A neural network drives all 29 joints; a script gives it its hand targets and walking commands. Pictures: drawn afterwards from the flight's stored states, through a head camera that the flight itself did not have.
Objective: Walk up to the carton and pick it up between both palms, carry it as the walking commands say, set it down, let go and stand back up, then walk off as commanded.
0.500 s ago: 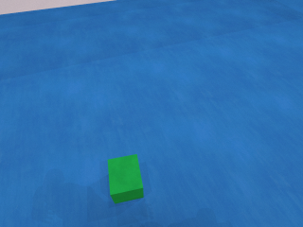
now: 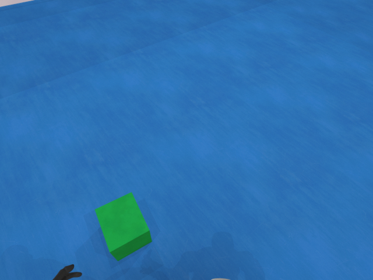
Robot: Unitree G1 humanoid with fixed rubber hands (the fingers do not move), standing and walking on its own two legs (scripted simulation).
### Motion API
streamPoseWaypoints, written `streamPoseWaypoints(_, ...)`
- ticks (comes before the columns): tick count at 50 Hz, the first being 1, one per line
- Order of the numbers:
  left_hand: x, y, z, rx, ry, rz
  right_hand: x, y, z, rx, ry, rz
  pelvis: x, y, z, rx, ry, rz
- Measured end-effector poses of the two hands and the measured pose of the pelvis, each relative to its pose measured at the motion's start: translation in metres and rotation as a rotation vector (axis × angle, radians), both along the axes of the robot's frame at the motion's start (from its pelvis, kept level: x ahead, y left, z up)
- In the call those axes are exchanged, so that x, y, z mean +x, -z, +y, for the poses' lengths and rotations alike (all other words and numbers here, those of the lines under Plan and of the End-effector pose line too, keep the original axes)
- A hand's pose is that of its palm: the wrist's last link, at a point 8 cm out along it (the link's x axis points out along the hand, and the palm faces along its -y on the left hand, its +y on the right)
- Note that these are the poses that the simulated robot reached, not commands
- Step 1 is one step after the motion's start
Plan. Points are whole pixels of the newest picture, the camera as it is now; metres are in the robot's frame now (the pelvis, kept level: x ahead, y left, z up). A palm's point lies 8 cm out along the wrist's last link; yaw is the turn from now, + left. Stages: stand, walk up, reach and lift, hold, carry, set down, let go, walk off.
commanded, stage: walk off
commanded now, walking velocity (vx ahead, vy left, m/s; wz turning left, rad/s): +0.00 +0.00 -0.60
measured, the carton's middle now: (124, 226) +0.44 +0.25 -0.68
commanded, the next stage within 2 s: stand in 1.24 s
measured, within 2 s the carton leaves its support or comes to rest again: neither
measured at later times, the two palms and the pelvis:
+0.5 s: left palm out of the picture +0.14 +0.25 -0.11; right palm out of the picture +0.07 -0.30 -0.11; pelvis +0.01 -0.01 +0.00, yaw -15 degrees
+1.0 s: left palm (132, 219) +0.28 +0.12 -0.10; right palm out of the picture -0.11 -0.28 -0.13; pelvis +0.00 -0.01 -0.02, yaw -34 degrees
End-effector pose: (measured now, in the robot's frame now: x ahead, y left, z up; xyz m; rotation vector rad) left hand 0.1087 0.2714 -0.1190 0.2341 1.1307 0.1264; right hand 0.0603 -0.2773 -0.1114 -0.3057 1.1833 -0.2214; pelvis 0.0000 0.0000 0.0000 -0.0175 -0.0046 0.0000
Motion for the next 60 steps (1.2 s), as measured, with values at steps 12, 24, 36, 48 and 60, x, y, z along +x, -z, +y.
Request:
streamPoseWaypoints(12, 0.04, -0.028, -0.041, 0.109, 0.138, -0.061, -0.031, 0.018, -0.041, 0.063, 0.137, 0.004, 0.0, -0.001, -0.032, 0.036, 0.125, 0.005)
streamPoseWaypoints(24, 0.03, -0.009, -0.02, 0.094, 0.181, 0.033, 0.012, -0.003, -0.024, 0.038, 0.173, -0.144, 0.007, 0.0, -0.013, 0.041, 0.247, 0.017)
streamPoseWaypoints(36, 0.086, 0.009, -0.023, 0.006, 0.343, 0.034, -0.037, -0.03, 0.005, -0.052, 0.328, -0.154, 0.017, -0.004, 0.016, -0.012, 0.408, 0.012)
streamPoseWaypoints(48, 0.163, -0.012, -0.133, -0.018, 0.618, -0.128, -0.153, 0.012, 0.002, 0.016, 0.581, -0.061, 0.005, 0.011, -0.006, 0.013, 0.569, 0.01)
streamPoseWaypoints(60, 0.148, -0.034, -0.151, 0.072, 0.693, -0.122, -0.169, 0.01, -0.012, 0.057, 0.668, -0.099, -0.006, -0.003, -0.021, 0.054, 0.689, 0.003)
